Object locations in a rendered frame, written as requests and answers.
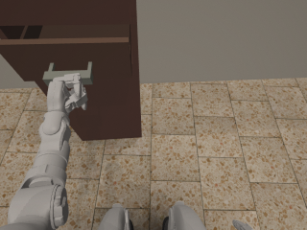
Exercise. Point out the cabinet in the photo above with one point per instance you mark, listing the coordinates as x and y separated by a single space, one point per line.
113 108

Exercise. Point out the right robot thigh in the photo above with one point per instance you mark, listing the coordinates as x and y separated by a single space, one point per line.
183 217

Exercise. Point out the left robot shin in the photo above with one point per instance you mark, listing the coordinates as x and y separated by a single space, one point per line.
117 205

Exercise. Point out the left robot forearm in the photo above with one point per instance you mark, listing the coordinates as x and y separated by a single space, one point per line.
52 157

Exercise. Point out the robot right hand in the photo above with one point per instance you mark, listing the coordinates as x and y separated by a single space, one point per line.
240 225

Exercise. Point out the handle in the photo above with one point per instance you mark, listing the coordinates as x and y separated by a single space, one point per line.
86 75

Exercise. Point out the drawer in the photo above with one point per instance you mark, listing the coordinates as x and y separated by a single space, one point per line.
70 47

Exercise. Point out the robot left upper arm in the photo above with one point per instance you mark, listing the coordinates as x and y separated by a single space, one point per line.
39 208

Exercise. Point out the robot left hand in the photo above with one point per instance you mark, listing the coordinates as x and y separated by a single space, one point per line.
60 99

